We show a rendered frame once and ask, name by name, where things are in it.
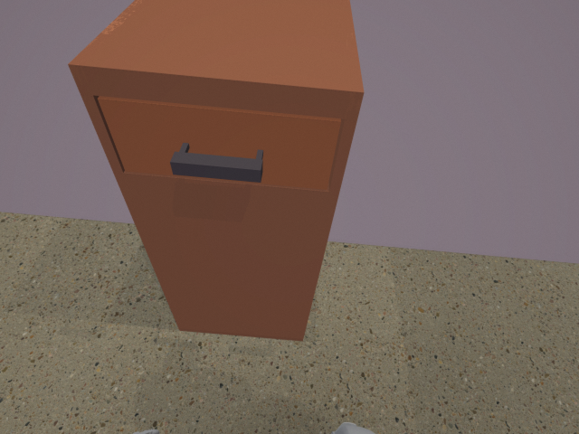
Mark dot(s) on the handle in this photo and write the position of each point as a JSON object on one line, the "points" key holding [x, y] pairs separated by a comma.
{"points": [[218, 167]]}

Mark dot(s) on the robot right shin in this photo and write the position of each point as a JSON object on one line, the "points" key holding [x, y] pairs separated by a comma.
{"points": [[346, 423]]}

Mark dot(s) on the drawer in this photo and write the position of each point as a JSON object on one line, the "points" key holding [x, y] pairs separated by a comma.
{"points": [[298, 150]]}

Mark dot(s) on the cabinet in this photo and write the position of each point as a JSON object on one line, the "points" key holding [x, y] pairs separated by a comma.
{"points": [[232, 258]]}

